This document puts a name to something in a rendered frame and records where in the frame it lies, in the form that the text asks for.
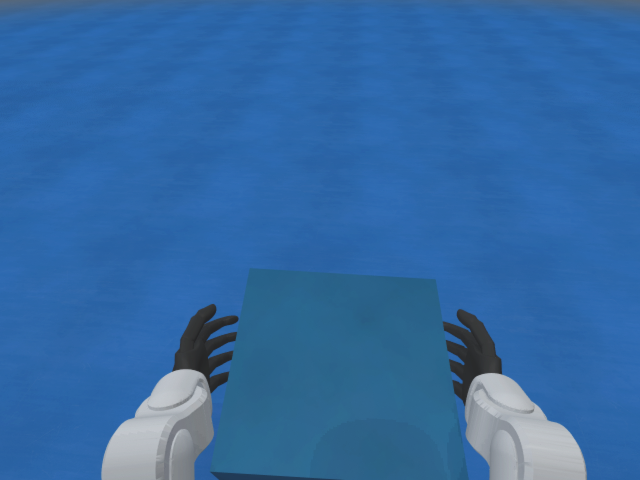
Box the left robot hand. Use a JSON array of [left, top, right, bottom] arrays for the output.
[[172, 304, 239, 393]]

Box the robot left forearm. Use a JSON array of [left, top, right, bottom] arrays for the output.
[[101, 369, 214, 480]]

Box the robot right forearm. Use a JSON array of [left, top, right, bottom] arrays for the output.
[[465, 373, 587, 480]]

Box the carton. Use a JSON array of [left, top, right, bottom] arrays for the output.
[[210, 268, 469, 480]]

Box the right robot hand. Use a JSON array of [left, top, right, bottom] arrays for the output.
[[443, 309, 502, 406]]

